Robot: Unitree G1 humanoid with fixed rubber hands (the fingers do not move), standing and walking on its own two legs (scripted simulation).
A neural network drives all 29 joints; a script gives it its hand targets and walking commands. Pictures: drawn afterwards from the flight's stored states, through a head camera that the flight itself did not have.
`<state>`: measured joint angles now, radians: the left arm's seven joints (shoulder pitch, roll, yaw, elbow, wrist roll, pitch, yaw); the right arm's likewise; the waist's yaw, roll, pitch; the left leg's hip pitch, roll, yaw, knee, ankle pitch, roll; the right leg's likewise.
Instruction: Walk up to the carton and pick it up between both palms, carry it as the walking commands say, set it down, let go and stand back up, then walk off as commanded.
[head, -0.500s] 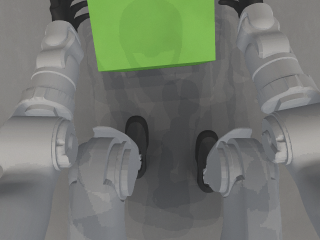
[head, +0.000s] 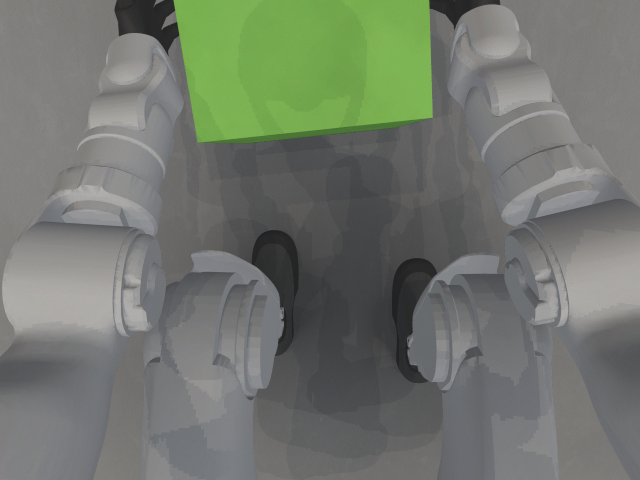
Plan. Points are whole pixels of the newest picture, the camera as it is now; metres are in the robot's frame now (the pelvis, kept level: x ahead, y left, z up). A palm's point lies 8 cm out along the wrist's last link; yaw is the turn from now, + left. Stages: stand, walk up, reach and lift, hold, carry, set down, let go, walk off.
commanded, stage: reach and lift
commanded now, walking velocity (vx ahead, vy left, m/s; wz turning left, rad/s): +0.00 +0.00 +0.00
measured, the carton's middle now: (309, 52) +0.52 +0.06 -0.26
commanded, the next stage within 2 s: none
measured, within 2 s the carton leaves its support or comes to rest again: leaves its support in 0.36 s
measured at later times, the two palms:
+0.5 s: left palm (146, 19) +0.52 +0.21 -0.16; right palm out of the picture +0.55 -0.10 -0.17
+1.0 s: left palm out of the picture +0.52 +0.21 -0.10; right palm out of the picture +0.56 -0.09 -0.09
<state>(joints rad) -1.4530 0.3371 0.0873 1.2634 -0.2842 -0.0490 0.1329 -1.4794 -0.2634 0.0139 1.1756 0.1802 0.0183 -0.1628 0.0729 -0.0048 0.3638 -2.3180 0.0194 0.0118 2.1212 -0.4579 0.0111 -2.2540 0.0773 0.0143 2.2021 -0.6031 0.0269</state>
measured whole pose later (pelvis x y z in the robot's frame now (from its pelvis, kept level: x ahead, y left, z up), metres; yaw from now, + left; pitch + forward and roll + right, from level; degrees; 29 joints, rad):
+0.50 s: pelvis +0.01 +0.00 -0.01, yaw -1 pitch +36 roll +1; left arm -1.38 0.29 0.20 1.12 -0.16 0.11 0.10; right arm -1.38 -0.21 -0.16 1.04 0.06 0.14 -0.14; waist 0.09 -0.03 0.30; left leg -2.32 0.01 -0.01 2.18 -0.49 -0.01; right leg -2.26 0.11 0.01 2.25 -0.62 0.03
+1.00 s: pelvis +0.01 +0.00 +0.02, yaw -2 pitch +43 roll -1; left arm -1.24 0.17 0.41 0.81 0.08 0.28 0.09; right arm -1.30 -0.11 -0.32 0.87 -0.08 0.25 -0.12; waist 0.08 -0.06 0.09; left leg -2.33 -0.04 -0.04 2.07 -0.48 -0.04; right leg -2.27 0.13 0.01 2.12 -0.60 0.04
